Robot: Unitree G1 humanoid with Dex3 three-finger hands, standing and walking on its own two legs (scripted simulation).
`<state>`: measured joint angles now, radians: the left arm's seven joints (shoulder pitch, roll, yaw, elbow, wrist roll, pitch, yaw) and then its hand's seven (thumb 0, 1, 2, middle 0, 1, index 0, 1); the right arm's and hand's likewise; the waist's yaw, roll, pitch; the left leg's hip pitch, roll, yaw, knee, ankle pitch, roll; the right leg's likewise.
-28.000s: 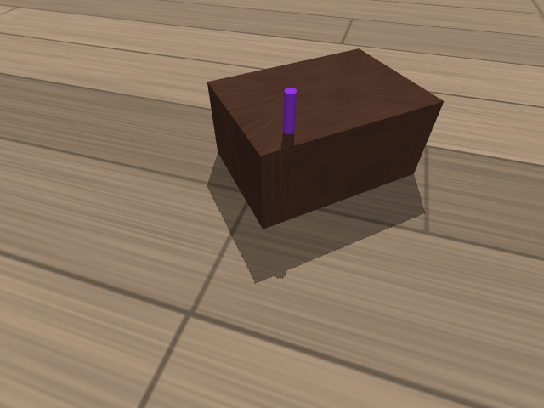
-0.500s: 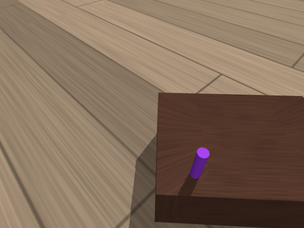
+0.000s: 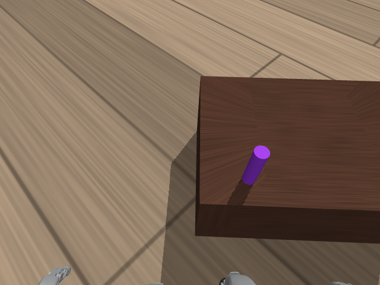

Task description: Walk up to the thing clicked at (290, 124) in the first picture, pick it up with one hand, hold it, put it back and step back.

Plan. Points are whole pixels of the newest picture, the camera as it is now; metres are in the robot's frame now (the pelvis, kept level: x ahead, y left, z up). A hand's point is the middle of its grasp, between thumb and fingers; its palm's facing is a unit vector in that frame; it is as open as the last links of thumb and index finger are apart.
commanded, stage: step back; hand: right
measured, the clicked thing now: (254, 166) +0.49 -0.22 -0.21
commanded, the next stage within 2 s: none
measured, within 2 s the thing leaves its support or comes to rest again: neither
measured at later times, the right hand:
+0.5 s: hand out of the picture +0.00 -0.26 -0.15, palm faces +0.06 +0.93 -0.37, open 7.4 cm
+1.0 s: hand out of the picture -0.11 -0.25 -0.12, palm faces -0.02 +0.90 -0.44, open 7.4 cm
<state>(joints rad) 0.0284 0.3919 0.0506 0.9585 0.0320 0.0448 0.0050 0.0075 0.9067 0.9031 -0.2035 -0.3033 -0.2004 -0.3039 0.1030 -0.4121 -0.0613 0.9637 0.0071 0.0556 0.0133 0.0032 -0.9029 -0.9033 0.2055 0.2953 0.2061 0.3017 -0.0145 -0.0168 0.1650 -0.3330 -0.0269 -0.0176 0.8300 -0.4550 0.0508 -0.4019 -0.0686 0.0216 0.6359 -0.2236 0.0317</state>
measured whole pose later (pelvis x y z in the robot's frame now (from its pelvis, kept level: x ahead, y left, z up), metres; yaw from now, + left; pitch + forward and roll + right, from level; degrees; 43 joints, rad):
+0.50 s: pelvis -0.08 +0.00 +0.00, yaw -4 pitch -3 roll +0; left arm 0.13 0.35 0.06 0.86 0.02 0.03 0.00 0.01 0.91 0.90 -0.20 -0.30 -0.20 -0.30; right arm 0.13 -0.37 -0.04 0.88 0.01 0.06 -0.03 0.01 -0.90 -0.90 0.21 0.30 0.21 0.30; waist -0.01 0.02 0.19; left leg -0.41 -0.05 -0.07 0.99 -0.51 0.01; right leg -0.28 0.05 0.04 0.65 -0.32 -0.04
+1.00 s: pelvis -0.21 +0.02 +0.01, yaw -3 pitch -2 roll -2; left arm 0.19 0.41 0.09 0.83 0.02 0.07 0.00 0.01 0.91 0.90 -0.20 -0.30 -0.20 -0.30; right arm 0.15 -0.36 -0.04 0.83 -0.03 0.02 -0.02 0.01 -0.90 -0.90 0.21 0.30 0.21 0.30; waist 0.02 -0.04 0.17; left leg -0.33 0.04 -0.01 0.60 -0.24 0.02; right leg -0.41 0.10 0.15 1.13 -0.51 0.02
